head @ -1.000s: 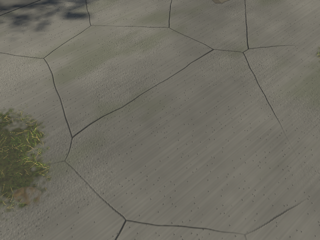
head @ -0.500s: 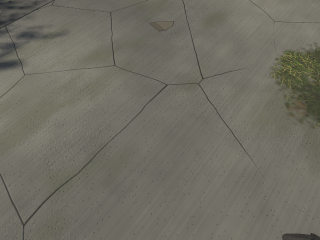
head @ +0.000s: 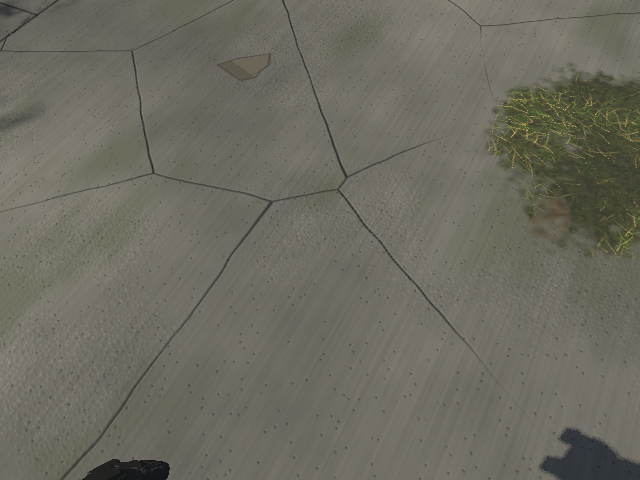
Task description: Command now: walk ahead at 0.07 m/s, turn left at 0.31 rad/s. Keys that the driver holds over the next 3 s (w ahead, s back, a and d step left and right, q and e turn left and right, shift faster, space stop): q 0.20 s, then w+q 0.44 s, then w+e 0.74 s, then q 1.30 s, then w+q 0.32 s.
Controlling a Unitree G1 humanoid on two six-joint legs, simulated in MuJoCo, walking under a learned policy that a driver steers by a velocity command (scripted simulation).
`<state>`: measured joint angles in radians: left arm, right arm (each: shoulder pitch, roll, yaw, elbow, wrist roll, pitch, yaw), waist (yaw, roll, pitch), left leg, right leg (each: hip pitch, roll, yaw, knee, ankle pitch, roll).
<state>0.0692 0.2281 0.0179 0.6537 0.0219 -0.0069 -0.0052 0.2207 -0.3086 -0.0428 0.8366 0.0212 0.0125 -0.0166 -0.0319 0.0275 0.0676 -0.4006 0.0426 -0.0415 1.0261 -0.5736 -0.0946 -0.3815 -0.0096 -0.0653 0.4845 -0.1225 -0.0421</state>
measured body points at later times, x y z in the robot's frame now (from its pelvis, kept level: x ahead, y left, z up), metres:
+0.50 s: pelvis +0.06 +0.06 +0.02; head +0.06 +0.10 +0.47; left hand +0.15 +0.38 -0.09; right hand +0.17 -0.21 -0.07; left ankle +0.00 +0.13 -0.73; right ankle +0.21 -0.11 -0.66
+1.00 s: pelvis +0.31 +0.07 +0.02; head +0.34 +0.07 +0.46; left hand +0.23 +0.34 -0.11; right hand +0.56 -0.11 -0.08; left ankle +0.33 +0.25 -0.68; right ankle +0.30 -0.03 -0.73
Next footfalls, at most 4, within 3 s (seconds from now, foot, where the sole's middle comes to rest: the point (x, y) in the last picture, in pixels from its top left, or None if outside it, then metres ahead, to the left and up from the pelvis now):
0.24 left None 0.04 0.14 -0.77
0.76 right None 0.34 -0.01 -0.77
1.20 left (198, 435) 0.55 0.30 -0.77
1.62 right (307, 323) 0.80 0.06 -0.77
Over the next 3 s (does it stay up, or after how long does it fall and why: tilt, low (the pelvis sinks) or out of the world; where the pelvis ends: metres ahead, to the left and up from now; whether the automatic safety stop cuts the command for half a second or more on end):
stays up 0.70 0.25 0.00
